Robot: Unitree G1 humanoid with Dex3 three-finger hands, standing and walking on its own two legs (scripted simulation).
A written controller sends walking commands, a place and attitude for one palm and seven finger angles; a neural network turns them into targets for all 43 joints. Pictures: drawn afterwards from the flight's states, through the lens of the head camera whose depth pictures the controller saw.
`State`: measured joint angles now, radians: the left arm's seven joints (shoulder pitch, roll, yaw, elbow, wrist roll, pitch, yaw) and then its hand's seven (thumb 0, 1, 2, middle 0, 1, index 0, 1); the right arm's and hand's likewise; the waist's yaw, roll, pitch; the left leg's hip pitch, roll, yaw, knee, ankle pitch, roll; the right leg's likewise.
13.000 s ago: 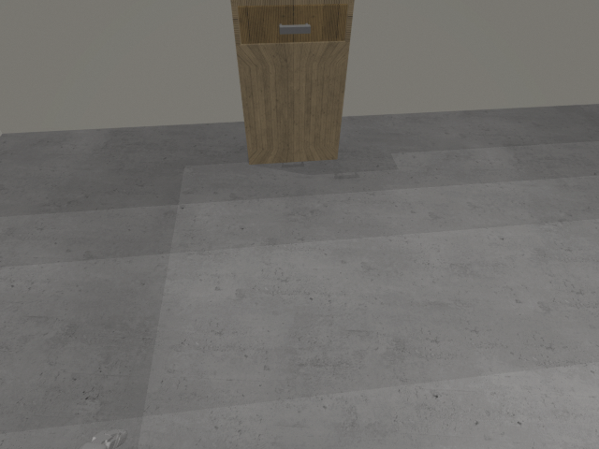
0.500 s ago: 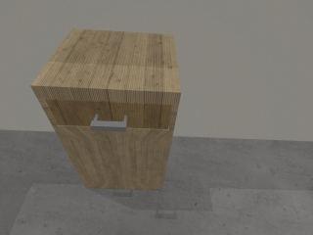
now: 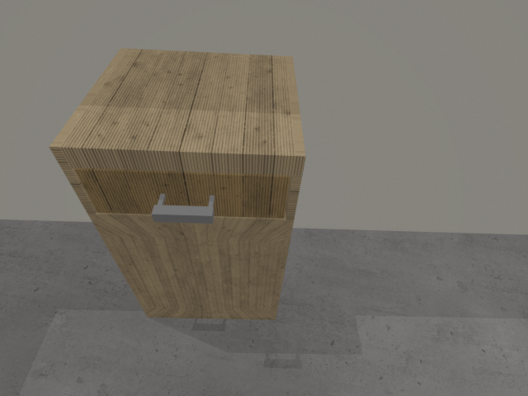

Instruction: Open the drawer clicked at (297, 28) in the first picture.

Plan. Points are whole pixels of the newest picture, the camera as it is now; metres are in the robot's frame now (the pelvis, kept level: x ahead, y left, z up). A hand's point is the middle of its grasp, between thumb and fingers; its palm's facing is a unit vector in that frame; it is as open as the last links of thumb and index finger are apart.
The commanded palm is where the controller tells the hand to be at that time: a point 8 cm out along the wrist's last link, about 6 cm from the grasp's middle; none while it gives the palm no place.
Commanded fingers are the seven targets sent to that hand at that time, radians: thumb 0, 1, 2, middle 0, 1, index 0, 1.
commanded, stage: raise the hand with hooked fingers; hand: left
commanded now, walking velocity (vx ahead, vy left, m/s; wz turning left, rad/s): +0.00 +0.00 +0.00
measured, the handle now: (185, 206) +0.50 +0.20 -0.06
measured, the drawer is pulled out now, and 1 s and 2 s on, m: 0.00 0.00 0.00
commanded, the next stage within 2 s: move the hooked fingers above the handle in 1.94 s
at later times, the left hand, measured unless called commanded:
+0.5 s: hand out of the picture +0.14 +0.16 -0.09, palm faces -0.12 -0.23 -0.97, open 8.7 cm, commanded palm +0.15 +0.20 -0.01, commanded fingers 0.00 0.34 0.66 -0.24 -0.66 -0.24 -0.66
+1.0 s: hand (142, 316) +0.23 +0.20 -0.01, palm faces +0.00 -0.11 -0.99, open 11.7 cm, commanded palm +0.22 +0.21 +0.06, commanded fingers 0.00 -0.24 0.41 -0.28 -1.03 -0.28 -1.03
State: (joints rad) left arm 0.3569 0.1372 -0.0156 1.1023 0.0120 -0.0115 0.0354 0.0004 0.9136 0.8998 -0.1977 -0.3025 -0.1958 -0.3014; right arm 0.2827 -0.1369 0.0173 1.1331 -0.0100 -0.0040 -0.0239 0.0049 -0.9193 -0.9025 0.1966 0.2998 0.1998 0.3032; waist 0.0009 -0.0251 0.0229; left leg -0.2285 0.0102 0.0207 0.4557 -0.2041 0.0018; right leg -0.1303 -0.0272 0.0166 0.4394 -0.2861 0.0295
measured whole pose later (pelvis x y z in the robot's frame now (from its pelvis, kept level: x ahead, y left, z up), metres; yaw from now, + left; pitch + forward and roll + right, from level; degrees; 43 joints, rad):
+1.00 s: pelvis +0.01 -0.04 -0.03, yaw +0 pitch +7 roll +2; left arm 0.33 0.40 -0.02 -0.05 0.99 -0.02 0.31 0.00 -0.02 0.50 -0.29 -0.90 -0.29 -0.90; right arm 0.16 -0.24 -0.03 0.62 -0.06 0.08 -0.03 0.01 -0.91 -0.90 0.20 0.30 0.20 0.30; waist 0.05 0.04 -0.07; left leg -0.52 0.03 0.00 0.73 -0.33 -0.04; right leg -0.46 0.00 0.02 0.79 -0.46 -0.02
